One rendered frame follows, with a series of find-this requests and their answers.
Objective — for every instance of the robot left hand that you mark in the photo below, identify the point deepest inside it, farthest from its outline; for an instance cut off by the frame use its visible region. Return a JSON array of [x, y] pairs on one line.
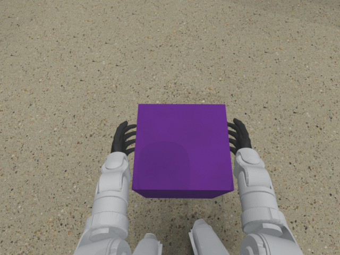
[[119, 143]]

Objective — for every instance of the left robot thigh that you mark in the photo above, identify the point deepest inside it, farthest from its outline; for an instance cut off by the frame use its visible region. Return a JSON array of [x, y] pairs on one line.
[[148, 247]]

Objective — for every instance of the right robot upper arm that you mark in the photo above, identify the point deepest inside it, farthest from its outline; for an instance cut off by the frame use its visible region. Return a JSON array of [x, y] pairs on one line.
[[263, 244]]

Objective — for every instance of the robot left forearm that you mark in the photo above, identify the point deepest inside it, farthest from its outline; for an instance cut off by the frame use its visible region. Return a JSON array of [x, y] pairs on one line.
[[108, 216]]

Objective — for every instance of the carton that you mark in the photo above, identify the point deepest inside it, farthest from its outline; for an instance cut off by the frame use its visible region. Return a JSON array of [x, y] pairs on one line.
[[182, 151]]

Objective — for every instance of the robot right hand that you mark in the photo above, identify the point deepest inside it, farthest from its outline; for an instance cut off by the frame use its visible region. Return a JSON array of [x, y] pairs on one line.
[[241, 135]]

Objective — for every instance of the robot right forearm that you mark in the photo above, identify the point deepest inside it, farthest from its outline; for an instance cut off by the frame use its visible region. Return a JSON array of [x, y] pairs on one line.
[[260, 211]]

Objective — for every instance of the left robot upper arm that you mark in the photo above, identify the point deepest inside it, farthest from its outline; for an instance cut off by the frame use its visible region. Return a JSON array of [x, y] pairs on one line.
[[111, 246]]

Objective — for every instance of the right robot shin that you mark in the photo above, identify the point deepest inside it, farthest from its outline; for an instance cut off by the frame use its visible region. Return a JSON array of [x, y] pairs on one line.
[[198, 222]]

